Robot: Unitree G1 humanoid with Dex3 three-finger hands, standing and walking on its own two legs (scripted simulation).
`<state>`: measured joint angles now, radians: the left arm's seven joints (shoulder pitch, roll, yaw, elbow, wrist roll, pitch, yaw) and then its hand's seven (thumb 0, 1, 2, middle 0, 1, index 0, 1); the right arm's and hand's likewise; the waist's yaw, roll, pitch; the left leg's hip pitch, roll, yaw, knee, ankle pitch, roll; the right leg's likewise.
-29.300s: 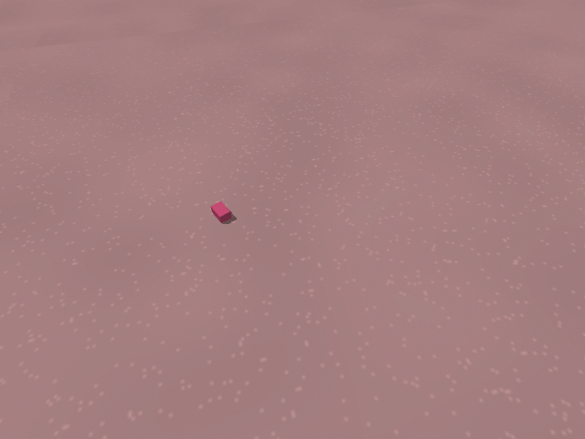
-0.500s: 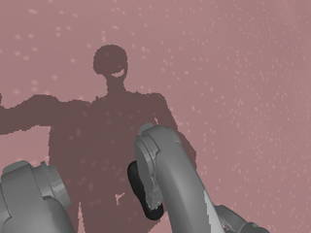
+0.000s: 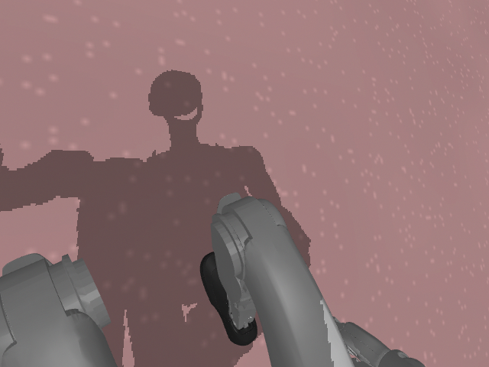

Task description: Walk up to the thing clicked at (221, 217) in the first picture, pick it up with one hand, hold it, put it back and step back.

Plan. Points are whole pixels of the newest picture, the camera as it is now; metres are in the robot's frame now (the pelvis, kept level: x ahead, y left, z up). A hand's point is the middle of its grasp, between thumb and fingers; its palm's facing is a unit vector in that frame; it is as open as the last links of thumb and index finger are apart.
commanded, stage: close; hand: left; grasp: from above
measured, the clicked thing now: out of the picture +0.43 +0.33 -0.28
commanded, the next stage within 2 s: settle in 0.38 s
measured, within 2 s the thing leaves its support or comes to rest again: leaves its support in 0.78 s
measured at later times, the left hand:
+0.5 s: hand out of the picture +0.41 +0.32 -0.25, palm faces -0.40 -0.19 -0.90, open 8.4 cm
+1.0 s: hand out of the picture +0.41 +0.34 -0.20, palm faces -0.37 -0.16 -0.92, open 8.4 cm
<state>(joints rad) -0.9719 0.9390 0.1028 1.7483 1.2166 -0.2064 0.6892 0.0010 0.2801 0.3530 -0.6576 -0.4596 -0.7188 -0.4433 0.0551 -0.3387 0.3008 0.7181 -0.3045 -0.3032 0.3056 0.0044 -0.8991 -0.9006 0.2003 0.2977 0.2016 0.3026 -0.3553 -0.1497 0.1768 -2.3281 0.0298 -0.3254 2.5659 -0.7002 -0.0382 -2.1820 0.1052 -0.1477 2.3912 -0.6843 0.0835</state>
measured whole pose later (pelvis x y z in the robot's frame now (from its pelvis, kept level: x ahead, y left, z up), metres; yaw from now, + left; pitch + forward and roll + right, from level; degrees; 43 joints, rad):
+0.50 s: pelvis +0.00 +0.00 +0.00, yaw +0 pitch +25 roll -15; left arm -0.97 0.94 0.11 1.75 1.22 -0.21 0.70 0.00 0.27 0.21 -0.84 -0.33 -0.87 -0.28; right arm 0.05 -0.33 0.31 0.71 -0.31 -0.28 0.28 0.00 -0.90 -0.90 0.20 0.30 0.20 0.30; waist -0.36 -0.15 0.17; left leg -2.33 0.03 -0.32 2.56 -0.70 -0.04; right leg -2.18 0.11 -0.15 2.38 -0.68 0.08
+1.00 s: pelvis +0.01 +0.00 +0.00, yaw +2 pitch +29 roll -13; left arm -0.86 0.81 0.10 1.49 1.20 -0.16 0.55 0.00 0.22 0.25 -0.90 -0.31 -0.92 -0.24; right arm 0.13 -0.31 0.17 0.76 -0.24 -0.23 0.30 0.00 -0.91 -0.90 0.20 0.30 0.20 0.30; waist -0.28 -0.07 0.03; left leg -2.36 0.02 -0.28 2.53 -0.69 -0.03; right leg -2.22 0.08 -0.12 2.39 -0.70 0.07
